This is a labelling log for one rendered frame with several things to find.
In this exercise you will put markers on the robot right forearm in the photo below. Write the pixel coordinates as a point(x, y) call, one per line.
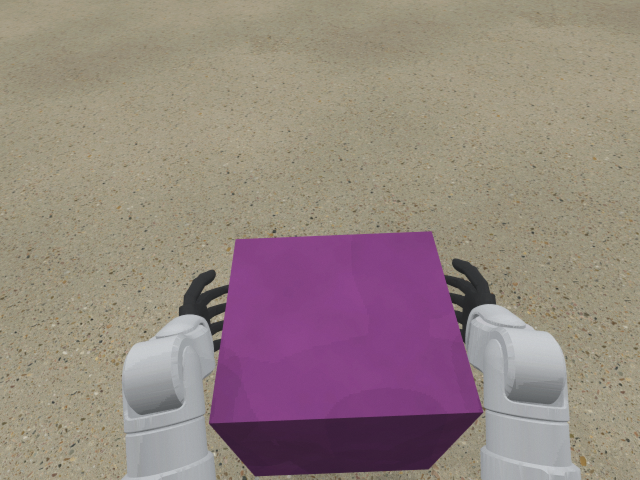
point(526, 397)

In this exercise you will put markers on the right robot hand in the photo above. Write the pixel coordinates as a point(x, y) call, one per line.
point(476, 293)

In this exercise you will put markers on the robot left forearm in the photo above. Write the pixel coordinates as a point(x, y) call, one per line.
point(163, 403)

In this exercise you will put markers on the carton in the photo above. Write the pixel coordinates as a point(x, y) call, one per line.
point(340, 354)

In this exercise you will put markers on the left robot hand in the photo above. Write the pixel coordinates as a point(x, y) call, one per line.
point(195, 303)

